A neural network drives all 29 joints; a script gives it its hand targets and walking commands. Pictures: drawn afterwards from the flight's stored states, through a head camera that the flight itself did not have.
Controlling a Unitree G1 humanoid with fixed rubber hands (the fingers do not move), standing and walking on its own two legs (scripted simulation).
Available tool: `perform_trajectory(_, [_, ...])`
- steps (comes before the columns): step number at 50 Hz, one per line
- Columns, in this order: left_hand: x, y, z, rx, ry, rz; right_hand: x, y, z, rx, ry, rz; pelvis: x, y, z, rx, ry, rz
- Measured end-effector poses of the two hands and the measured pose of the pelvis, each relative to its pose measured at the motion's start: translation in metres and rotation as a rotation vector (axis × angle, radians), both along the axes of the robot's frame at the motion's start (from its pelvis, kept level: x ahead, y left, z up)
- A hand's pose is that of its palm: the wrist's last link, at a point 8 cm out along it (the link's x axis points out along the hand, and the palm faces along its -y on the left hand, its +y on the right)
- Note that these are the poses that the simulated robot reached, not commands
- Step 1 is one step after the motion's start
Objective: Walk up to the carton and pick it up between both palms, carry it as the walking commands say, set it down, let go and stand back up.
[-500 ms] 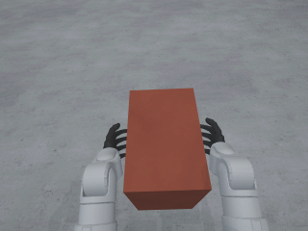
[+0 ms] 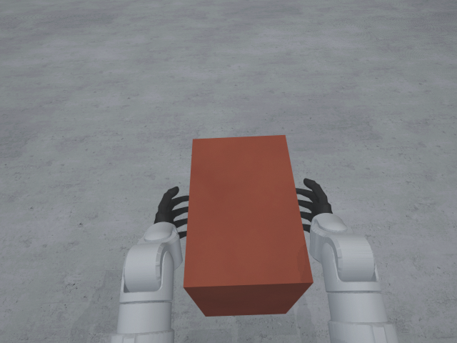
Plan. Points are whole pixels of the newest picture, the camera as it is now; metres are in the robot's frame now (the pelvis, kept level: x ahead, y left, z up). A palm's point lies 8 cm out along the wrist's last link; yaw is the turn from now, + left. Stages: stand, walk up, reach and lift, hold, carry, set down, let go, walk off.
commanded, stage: carry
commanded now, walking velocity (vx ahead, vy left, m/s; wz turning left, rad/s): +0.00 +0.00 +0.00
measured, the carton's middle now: (242, 232) +0.32 +0.00 +0.00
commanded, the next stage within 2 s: hold in 0.68 s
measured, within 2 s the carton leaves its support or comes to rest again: neither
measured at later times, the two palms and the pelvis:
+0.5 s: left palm (166, 232) +0.29 +0.13 +0.07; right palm (320, 223) +0.29 -0.13 +0.07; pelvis +0.00 +0.00 +0.00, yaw +0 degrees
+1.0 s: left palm (163, 253) +0.26 +0.14 +0.05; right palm (318, 236) +0.28 -0.12 +0.06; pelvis -0.02 +0.00 +0.01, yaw +0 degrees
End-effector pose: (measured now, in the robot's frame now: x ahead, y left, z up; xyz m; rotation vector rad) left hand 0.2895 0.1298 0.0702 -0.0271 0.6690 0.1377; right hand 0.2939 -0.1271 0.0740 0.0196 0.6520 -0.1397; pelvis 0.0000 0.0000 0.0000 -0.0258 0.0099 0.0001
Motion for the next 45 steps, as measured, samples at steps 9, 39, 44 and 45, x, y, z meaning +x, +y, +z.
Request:
perform_trajectory(9, [0.0,0.0,0.0,0.0,-0.003,0.0,0.0,0.0,0.0,-0.001,-0.004,0.001,0.0,0.0,0.0,0.0,0.0,0.0])
perform_trajectory(39, [-0.007,0.001,-0.023,0.039,0.035,-0.034,-0.005,0.0,-0.022,-0.043,0.03,0.045,-0.004,0.0,0.005,0.004,-0.029,-0.006])
perform_trajectory(44, [-0.02,0.003,-0.034,0.04,0.037,-0.031,-0.01,0.002,-0.026,-0.033,0.012,0.077,-0.01,0.0,0.008,0.007,-0.025,-0.002])
perform_trajectory(45, [-0.022,0.004,-0.033,0.04,0.031,-0.029,-0.011,0.002,-0.024,-0.033,-0.001,0.081,-0.012,0.0,0.008,0.007,-0.028,-0.002])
